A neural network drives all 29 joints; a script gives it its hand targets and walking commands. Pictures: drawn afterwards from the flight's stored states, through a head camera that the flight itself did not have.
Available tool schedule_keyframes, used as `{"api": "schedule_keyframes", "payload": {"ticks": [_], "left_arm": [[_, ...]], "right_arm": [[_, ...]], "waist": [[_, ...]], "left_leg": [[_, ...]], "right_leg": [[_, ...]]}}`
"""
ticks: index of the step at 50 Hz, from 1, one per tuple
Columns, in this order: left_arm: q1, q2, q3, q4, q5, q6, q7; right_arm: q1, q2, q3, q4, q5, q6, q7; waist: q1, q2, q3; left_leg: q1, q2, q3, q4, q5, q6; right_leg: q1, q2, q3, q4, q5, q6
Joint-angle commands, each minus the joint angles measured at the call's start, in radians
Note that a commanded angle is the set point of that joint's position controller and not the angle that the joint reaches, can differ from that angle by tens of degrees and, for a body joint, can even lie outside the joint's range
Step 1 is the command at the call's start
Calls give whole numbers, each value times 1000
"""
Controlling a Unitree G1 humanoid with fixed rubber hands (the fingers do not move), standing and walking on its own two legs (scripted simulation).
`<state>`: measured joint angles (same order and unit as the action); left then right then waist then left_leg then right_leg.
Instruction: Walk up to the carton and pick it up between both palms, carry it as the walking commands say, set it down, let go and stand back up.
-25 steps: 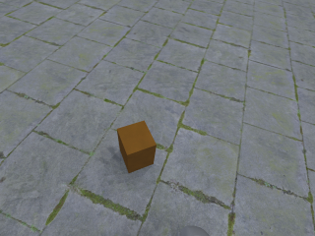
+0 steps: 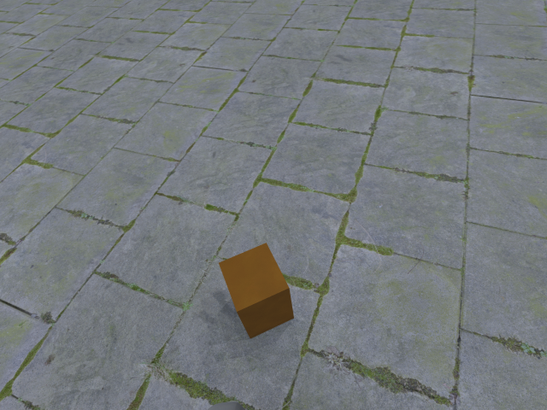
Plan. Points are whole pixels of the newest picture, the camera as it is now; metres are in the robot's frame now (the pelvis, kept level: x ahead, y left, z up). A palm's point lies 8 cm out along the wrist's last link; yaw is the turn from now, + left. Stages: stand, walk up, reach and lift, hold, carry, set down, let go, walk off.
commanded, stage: walk up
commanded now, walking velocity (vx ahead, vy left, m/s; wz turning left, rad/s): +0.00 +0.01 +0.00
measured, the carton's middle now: (258, 291) +0.59 +0.14 -0.65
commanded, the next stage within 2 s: none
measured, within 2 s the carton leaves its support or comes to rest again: neither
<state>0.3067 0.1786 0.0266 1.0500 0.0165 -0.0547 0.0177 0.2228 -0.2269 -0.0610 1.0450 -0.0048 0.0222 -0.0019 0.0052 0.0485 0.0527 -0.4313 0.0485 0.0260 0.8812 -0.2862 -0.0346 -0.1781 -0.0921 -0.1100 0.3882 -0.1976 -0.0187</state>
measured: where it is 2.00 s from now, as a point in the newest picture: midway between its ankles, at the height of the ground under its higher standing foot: outside the picture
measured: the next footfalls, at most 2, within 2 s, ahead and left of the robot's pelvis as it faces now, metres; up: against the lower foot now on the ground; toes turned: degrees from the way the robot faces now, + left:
left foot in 0.26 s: +0.06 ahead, +0.16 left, +0.00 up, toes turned +6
right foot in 0.66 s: +0.02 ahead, -0.04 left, +0.00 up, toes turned -1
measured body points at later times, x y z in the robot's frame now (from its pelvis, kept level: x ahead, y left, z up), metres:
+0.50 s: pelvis +0.01 +0.09 +0.00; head +0.02 +0.12 +0.44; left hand -0.01 +0.32 -0.18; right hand +0.09 -0.14 -0.14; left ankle +0.02 +0.16 -0.75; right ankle -0.02 -0.06 -0.72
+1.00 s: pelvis +0.01 +0.08 -0.01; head +0.01 +0.08 +0.44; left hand -0.02 +0.29 -0.17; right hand +0.00 -0.14 -0.17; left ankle +0.02 +0.16 -0.75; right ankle -0.02 -0.04 -0.75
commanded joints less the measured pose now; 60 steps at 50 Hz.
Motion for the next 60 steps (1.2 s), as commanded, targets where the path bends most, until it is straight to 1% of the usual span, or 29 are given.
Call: {"api": "schedule_keyframes", "payload": {"ticks": [1, 3, 4, 6, 7, 8, 10, 11, 12, 13, 14, 15, 16, 17, 19, 21, 24, 26, 29, 32, 33, 34, 36, 38, 43, 57, 58, 59, 60], "left_arm": [[3, 124, 22, -37, 5, -7, 4], [17, 156, 36, -39, 7, 7, 12], [14, 177, 46, -48, 10, 16, 18], [111, 244, 80, -37, 6, 43, 46], [140, 240, 82, -28, 10, 53, 55], [125, 231, 82, -29, 16, 57, 59], [37, 204, 77, -40, 26, 59, 53], [-24, 186, 71, -47, 28, 60, 40], [-39, 146, 59, -31, 21, 62, 23], [11, 81, 37, 7, 5, 62, 8], [65, 3, 11, -5, 3, 67, 4], [49, 48, 27, 11, -8, 96, 16], [31, 71, 27, 17, -11, 111, 14], [19, 76, 26, 34, -10, 114, 10], [45, 81, 25, 72, -2, 113, 8], [53, 71, 22, 91, -2, 110, 11], [32, 63, 21, 100, 2, 112, 19], [25, 54, 18, 105, 3, 110, 23], [36, 39, 11, 112, 0, 99, 26], [87, 28, 0, 129, -2, 76, 28], [86, 43, -3, 122, 2, 64, 26], [60, 54, -6, 119, 2, 59, 23], [41, 38, -12, 117, 2, 49, 21], [43, 36, -9, 113, -3, 43, 25], [61, 23, -10, 113, 0, 43, 28], [78, 6, -18, 115, -3, 35, 26], [57, 39, 6, 64, -2, 39, 28], [0, 175, 67, 33, 32, 69, 10], [-82, 81, 35, -30, 33, 65, -17]], "right_arm": [[89, 4, 8, 10, -4, 22, -12], [30, -11, 3, -15, -7, 26, -16], [6, -24, -3, -30, -7, 28, -18], [-51, -67, -23, -75, -14, 41, -8], [-71, -58, -26, -96, -7, 40, -3], [-73, -48, -27, -108, -2, 38, 1], [-25, -31, -24, -105, 4, 26, 3], [21, -16, -19, -88, 8, 16, 3], [54, 5, -9, -68, 5, -3, -1], [87, -25, -5, -56, -11, -33, -7], [76, -122, -9, -67, -15, -50, -12], [69, -126, 0, -51, -7, -48, -17], [15, -96, 10, -55, -7, -47, -19], [-42, -74, 21, -68, -10, -46, -22], [-63, -62, 29, -68, -8, -47, -31], [-37, -57, 36, -47, -2, -51, -33], [-22, -53, 41, -23, -3, -50, -38], [-15, -49, 42, -11, -3, -46, -41], [-8, -43, 43, 3, -2, -41, -43], [-7, -33, 40, 18, 11, -34, -39], [11, -23, 40, 25, 15, -33, -36], [27, -13, 37, 31, 18, -32, -33], [41, -11, 36, 42, 10, -34, -33], [57, -13, 33, 54, 8, -37, -29], [83, 5, 38, 75, 4, -38, -28], [135, 29, 50, 109, 4, -39, -33], [137, -18, 20, 78, -17, -34, -34], [272, -119, -32, 73, -27, -16, -50], [267, -188, -57, 59, -11, -4, -46]], "waist": [[-25, -292, -74], [-2, -267, -83], [9, -256, -78], [63, -176, -56], [72, -158, -57], [66, -170, -49], [36, -220, -48], [8, -239, -63], [-16, -210, -88], [-23, -71, -112], [4, 213, -118], [-9, 203, -109], [16, 146, -58], [32, 107, -19], [35, 92, -18], [31, 84, -39], [21, 82, -12], [12, 82, 7], [11, 62, 12], [27, 6, 19], [9, -12, 23], [-15, -67, 43], [-18, -107, 33], [-19, -100, 11], [-10, -67, 27], [-10, -55, 38], [-9, -58, 14], [-84, -169, 42], [-100, 54, 51]], "left_leg": [[80, -38, 49, -123, 1, 5], [84, -24, 50, -175, -21, 8], [67, -16, 54, -179, -42, 8], [-89, 38, 26, -102, -124, -6], [-113, 58, -5, -91, -143, -7], [-103, 62, -21, -101, -139, -7], [8, 39, -21, -203, -114, 4], [128, 2, 6, -321, -56, 20], [304, -24, 33, -519, 157, 32], [454, 67, -37, -621, 261, 23], [455, 311, -302, -652, 556, 76], [338, 328, -291, -641, 529, 161], [306, 265, -221, -646, 436, 162], [295, 215, -176, -657, 363, 142], [311, 181, -138, -650, 379, 125], [313, 182, -126, -643, 375, 132], [288, 186, -146, -660, 237, 148], [280, 187, -166, -670, 158, 157], [274, 187, -186, -669, 110, 162], [231, 153, -173, -663, 52, 116], [222, 118, -159, -661, 27, 96], [260, 75, -126, -674, 48, 89], [341, 61, -92, -623, 140, 90], [355, 61, -88, -605, 173, 90], [310, 57, -85, -617, 142, 89], [296, 54, -71, -597, 158, 79], [270, 79, -79, -564, 95, 83], [299, 249, -393, -630, -420, 163], [293, 350, -590, -729, -698, 245]], "right_leg": [[47, -133, 22, -17, 835, -112], [61, -180, 74, -10, 746, -142], [66, -222, 113, -12, 691, -157], [157, -383, 274, -29, 626, -201], [166, -409, 299, -39, 572, -209], [146, -401, 293, -41, 529, -200], [69, -331, 241, -29, 460, -159], [10, -263, 176, -2, 408, -127], [-63, -173, 95, 40, 269, -75], [-140, -79, 35, 85, 63, -13], [-207, -3, 22, 202, -309, 38], [-122, 23, 99, 275, -388, 31], [-112, 23, 120, 302, -347, 22], [-123, 24, 119, 307, -292, 20], [-129, 32, 106, 336, -226, 29], [-107, 37, 105, 353, -215, 38], [-103, 41, 106, 321, -219, 45], [-100, 44, 105, 278, -226, 48], [-65, 46, 104, 175, -187, 42], [49, 18, 120, -47, 39, 28], [66, -13, 152, -76, 73, 22], [12, -8, 155, -55, 60, 11], [-26, -15, 164, -99, 51, 4], [-17, -18, 160, -112, 51, 2], [0, -19, 160, -114, 38, -6], [-11, -15, 165, -118, 43, -15], [-3, -19, 141, -61, -49, -2], [-194, 78, -29, 171, -399, 33], [-366, 66, 29, 397, -412, 61]]}}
